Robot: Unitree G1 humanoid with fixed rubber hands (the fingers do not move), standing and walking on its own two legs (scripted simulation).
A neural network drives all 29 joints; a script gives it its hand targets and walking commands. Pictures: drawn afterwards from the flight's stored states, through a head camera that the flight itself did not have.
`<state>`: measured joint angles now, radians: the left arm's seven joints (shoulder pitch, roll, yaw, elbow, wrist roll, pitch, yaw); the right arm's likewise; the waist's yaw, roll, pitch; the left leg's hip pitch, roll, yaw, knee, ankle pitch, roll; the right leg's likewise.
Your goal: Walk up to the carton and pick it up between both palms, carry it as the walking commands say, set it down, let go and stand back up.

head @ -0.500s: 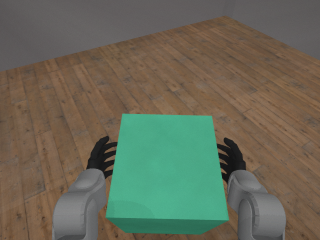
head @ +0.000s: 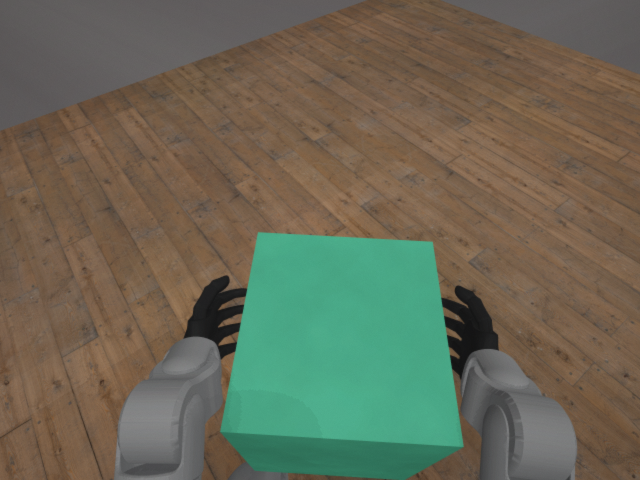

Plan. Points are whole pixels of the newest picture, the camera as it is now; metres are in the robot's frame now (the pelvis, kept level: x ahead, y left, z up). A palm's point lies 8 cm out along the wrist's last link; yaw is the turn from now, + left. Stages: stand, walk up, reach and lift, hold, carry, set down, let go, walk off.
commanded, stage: carry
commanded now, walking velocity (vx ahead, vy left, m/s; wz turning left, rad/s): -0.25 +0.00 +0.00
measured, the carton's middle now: (336, 365) +0.26 -0.01 +0.00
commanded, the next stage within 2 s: none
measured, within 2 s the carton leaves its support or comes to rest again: neither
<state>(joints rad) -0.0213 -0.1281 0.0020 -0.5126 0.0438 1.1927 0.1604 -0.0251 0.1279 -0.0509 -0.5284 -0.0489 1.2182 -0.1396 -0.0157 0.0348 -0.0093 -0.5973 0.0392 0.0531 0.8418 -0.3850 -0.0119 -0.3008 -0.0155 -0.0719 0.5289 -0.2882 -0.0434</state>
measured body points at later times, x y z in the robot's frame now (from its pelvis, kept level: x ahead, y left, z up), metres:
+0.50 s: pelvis -0.21 +0.02 +0.00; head -0.21 +0.04 +0.45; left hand +0.01 +0.20 +0.07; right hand +0.05 -0.09 +0.08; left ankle -0.21 +0.12 -0.74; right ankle -0.15 -0.11 -0.66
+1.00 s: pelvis -0.34 -0.01 -0.01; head -0.36 -0.02 +0.44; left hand -0.09 +0.13 +0.10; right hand -0.09 -0.17 +0.09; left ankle -0.30 +0.12 -0.74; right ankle -0.37 -0.11 -0.74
